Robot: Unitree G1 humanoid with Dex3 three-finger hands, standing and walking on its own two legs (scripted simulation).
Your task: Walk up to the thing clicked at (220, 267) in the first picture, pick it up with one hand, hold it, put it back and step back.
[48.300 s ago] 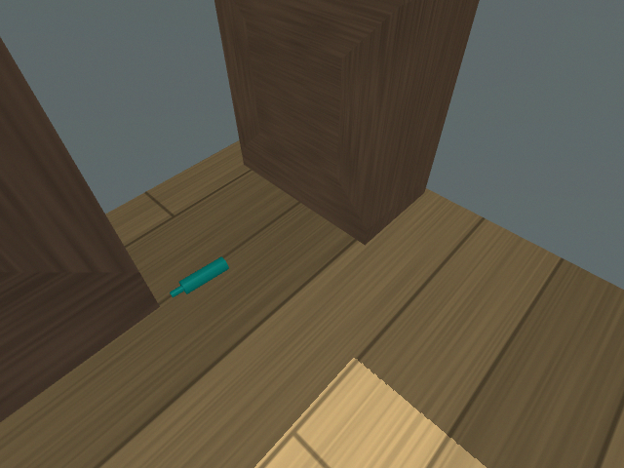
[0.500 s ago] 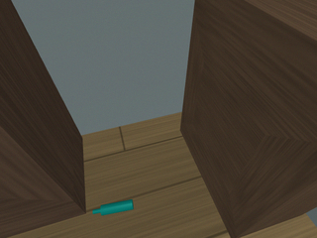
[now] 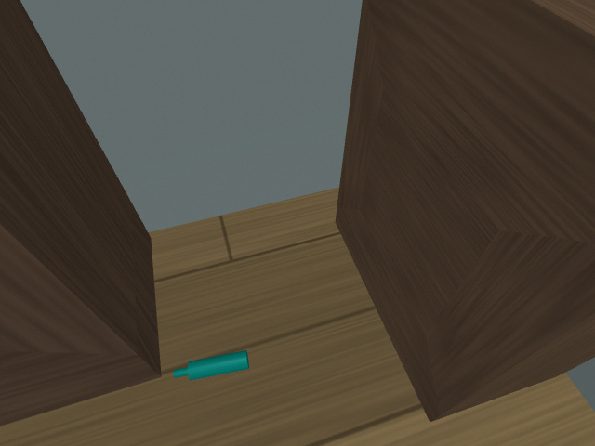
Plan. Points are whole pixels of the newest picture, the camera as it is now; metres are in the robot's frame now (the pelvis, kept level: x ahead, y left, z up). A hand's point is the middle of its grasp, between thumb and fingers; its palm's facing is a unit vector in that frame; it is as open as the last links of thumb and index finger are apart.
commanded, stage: step back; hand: left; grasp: from above
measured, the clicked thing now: (211, 366) +0.46 +0.30 -0.75
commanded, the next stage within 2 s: none
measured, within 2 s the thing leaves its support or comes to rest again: neither
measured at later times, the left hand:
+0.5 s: hand out of the picture +0.06 +0.33 -0.17, palm faces -0.07 -0.93 -0.36, open 7.4 cm
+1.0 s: hand out of the picture -0.06 +0.32 -0.14, palm faces -0.02 -0.91 -0.40, open 7.4 cm
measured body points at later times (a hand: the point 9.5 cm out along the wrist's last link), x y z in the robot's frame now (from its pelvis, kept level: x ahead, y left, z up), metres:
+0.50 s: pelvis -0.07 +0.08 -0.01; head +0.01 +0.09 +0.43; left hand +0.06 +0.38 -0.15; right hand +0.01 -0.23 -0.13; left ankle -0.04 +0.15 -0.74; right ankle -0.10 -0.06 -0.70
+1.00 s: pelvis -0.19 +0.06 -0.01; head -0.12 +0.05 +0.43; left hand -0.06 +0.37 -0.12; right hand -0.10 -0.26 -0.14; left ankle -0.24 +0.21 -0.70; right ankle -0.12 -0.03 -0.74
